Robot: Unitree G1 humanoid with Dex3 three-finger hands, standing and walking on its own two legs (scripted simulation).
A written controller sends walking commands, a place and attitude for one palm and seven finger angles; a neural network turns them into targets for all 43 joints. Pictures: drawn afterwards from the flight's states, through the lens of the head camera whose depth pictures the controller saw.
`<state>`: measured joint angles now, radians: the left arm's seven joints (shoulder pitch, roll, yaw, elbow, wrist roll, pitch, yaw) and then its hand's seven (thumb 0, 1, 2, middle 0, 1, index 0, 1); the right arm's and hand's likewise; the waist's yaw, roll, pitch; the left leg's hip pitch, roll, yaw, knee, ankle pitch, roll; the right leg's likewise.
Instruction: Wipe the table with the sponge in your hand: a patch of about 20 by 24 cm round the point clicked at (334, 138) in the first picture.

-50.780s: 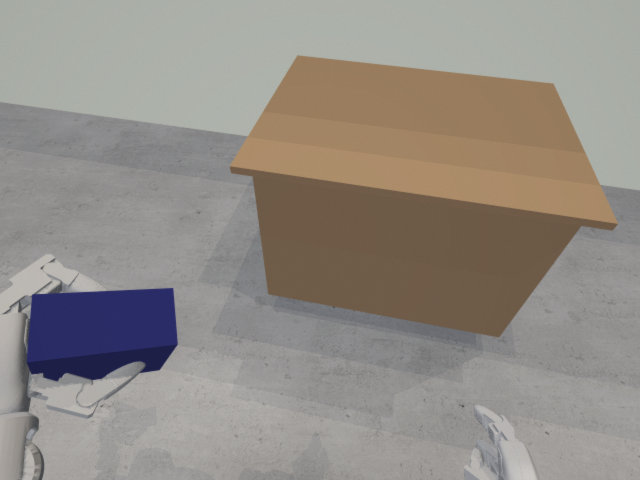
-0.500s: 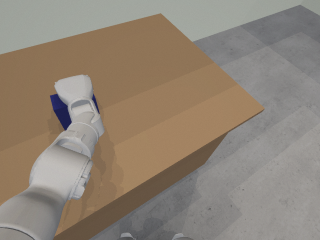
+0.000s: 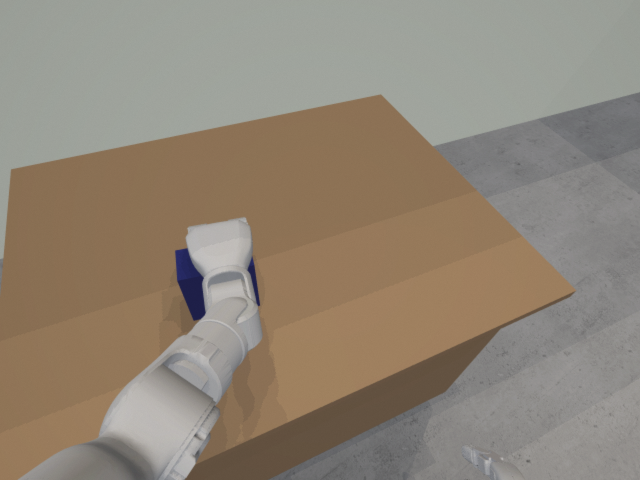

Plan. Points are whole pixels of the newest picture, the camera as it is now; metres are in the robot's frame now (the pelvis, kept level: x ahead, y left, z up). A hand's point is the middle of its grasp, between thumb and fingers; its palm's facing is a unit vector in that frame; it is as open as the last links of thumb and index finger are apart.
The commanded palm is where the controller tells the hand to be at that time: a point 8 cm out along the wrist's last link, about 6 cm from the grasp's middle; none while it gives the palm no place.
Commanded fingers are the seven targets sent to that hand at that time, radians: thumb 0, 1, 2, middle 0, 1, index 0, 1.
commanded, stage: wipe back along the third lane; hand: left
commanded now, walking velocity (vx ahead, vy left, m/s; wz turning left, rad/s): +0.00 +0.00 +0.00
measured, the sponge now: (221, 286) +0.40 +0.18 -0.04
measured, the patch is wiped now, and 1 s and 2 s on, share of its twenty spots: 1.00 1.00 1.00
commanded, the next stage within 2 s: slide back across to the middle lane in 1.82 s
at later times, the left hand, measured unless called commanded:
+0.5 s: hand (234, 302) +0.35 +0.14 +0.00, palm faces -0.07 +0.00 -1.00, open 9.7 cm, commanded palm +0.31 +0.12 +0.03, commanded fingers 0.00 0.10 1.30 -1.20 -1.60 -1.20 -1.60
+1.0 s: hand (248, 324) +0.32 +0.12 +0.00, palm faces -0.06 +0.00 -1.00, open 9.7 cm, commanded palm +0.27 +0.09 +0.03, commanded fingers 0.00 0.10 1.30 -1.20 -1.60 -1.20 -1.60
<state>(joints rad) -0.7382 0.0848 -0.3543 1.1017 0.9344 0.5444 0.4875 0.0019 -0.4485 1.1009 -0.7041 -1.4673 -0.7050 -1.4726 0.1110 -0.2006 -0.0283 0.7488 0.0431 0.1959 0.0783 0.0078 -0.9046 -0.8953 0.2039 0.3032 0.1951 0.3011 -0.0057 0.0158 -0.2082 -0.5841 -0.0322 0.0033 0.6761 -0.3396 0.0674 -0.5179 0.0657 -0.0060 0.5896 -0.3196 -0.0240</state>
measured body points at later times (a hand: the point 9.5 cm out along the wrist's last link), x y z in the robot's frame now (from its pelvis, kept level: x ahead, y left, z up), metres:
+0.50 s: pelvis -0.02 -0.02 +0.01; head -0.02 -0.02 +0.46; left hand +0.35 +0.14 +0.06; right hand +0.13 -0.25 -0.12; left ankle -0.02 +0.07 -0.72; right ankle -0.03 -0.11 -0.72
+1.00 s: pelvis -0.02 -0.04 +0.01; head -0.03 -0.05 +0.46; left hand +0.32 +0.12 +0.06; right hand +0.18 -0.25 -0.10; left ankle -0.02 +0.07 -0.72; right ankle -0.03 -0.11 -0.72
